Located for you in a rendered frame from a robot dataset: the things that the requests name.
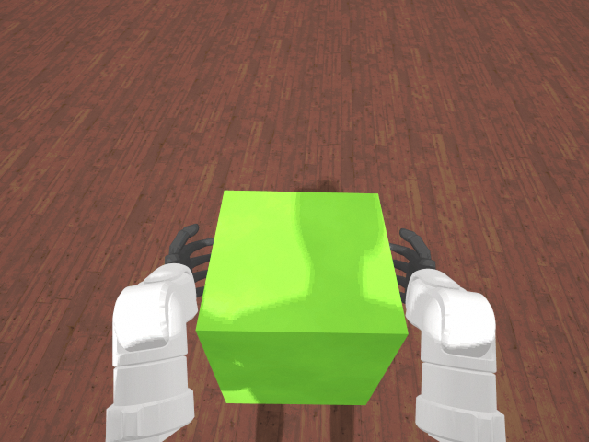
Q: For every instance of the left robot forearm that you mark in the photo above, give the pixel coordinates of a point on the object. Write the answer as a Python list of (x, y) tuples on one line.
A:
[(149, 343)]

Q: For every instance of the carton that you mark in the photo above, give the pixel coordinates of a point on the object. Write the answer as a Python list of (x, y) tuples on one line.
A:
[(301, 302)]

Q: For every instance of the left robot hand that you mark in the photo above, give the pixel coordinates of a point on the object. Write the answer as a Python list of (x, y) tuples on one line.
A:
[(180, 253)]

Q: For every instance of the right robot forearm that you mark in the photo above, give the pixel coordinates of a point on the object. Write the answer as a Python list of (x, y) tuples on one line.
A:
[(458, 401)]

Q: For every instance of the right robot hand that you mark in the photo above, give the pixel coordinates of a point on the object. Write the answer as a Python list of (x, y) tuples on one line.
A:
[(420, 258)]

